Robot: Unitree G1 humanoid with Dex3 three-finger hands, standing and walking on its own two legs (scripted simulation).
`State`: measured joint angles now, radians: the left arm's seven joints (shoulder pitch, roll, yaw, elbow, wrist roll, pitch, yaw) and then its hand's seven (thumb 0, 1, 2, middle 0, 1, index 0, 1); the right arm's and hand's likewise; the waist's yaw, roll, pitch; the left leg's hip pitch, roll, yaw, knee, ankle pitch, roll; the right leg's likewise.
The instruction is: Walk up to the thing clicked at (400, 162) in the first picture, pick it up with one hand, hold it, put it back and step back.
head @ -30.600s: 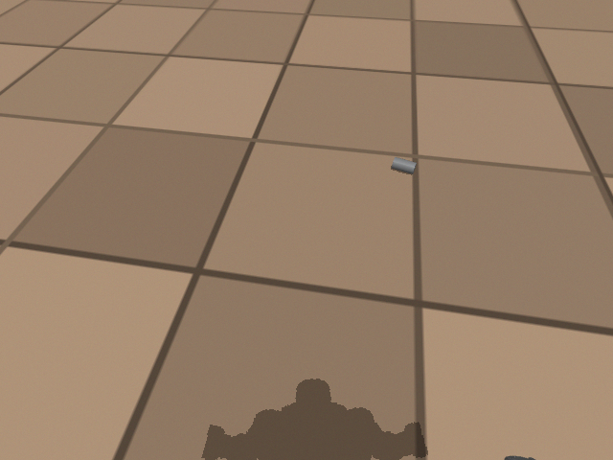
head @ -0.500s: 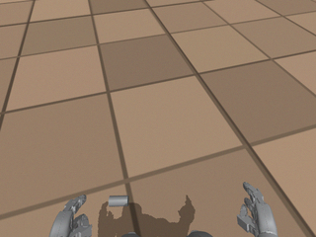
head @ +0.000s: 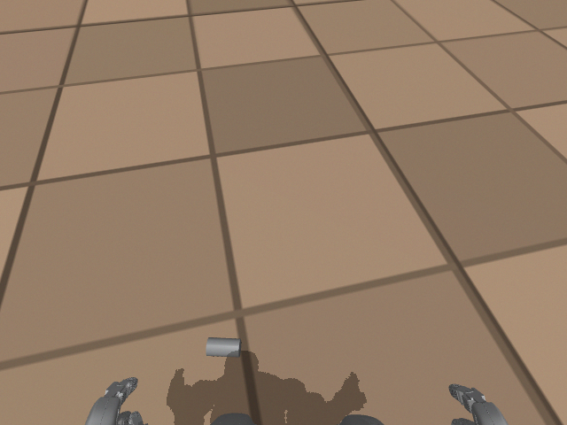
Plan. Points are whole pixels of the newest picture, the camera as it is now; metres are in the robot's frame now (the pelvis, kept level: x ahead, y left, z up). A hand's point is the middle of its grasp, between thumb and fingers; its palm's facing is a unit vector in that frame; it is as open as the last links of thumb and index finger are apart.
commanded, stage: stand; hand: left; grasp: from above
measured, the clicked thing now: (224, 347) +0.43 +0.22 -0.71
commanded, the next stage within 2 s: none
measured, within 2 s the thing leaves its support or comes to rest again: neither
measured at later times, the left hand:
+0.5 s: hand out of the picture +0.02 +0.25 -0.13, palm faces +0.04 -0.95 -0.32, open 7.4 cm
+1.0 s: hand out of the picture +0.04 +0.23 -0.13, palm faces +0.02 -0.95 -0.32, open 7.4 cm
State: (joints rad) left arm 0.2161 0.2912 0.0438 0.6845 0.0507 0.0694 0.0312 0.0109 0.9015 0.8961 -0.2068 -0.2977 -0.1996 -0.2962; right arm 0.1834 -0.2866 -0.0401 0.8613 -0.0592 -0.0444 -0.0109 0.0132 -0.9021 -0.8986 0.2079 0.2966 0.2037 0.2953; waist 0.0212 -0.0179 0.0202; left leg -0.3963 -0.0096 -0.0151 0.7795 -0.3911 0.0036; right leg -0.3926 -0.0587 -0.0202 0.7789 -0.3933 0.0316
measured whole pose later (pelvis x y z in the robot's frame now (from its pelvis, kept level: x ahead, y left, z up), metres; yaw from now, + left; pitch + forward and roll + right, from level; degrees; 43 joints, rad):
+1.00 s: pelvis +0.00 -0.01 +0.04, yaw +1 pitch -4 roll +0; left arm 0.16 0.30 0.03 1.15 0.03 0.00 0.01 0.01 0.90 0.90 -0.21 -0.30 -0.20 -0.30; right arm 0.16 -0.31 -0.03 1.13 -0.02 0.00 -0.01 0.01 -0.91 -0.90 0.20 0.30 0.20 0.29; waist 0.01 0.01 0.07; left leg -0.12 0.01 -0.03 0.37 -0.18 -0.01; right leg -0.10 -0.04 -0.05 0.36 -0.18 0.02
